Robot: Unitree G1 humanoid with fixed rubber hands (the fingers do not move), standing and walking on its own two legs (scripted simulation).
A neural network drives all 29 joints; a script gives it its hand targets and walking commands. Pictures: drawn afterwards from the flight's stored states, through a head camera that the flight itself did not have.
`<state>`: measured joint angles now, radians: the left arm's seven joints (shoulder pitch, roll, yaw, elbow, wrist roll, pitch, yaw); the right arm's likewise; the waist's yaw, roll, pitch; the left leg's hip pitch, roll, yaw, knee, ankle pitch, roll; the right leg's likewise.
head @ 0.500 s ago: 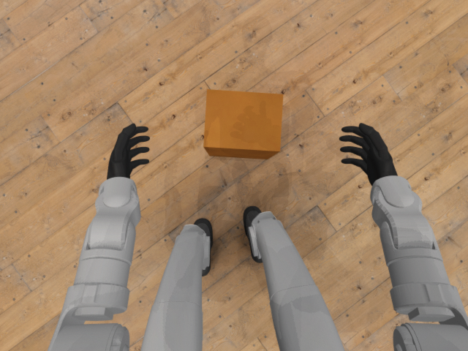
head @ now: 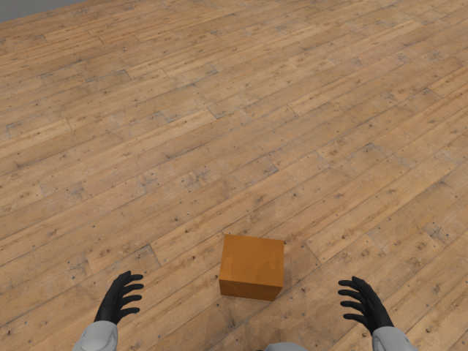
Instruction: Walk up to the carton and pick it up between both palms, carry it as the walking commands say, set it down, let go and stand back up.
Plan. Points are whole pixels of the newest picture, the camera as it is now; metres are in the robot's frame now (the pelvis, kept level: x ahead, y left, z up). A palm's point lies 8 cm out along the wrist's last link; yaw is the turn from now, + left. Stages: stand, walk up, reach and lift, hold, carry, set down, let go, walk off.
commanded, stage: let go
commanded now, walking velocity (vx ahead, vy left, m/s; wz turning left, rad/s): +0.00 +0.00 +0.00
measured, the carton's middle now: (250, 269) +0.41 -0.06 -0.64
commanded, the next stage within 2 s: stand in 0.48 s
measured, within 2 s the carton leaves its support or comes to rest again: neither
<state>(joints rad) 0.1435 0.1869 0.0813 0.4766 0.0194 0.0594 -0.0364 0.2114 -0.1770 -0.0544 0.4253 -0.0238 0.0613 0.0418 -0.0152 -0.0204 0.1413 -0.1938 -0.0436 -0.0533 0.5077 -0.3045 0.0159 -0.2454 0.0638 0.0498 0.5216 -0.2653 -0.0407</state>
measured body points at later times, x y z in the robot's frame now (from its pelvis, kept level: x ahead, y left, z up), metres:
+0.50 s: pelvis +0.01 +0.02 +0.00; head +0.02 +0.02 +0.45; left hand +0.18 +0.25 -0.08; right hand +0.18 -0.22 -0.09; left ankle -0.02 +0.11 -0.74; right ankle +0.01 -0.09 -0.74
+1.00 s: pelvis +0.01 +0.01 +0.00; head -0.05 +0.00 +0.45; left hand +0.08 +0.31 -0.10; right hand +0.12 -0.27 -0.10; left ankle -0.02 +0.11 -0.74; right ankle +0.01 -0.09 -0.74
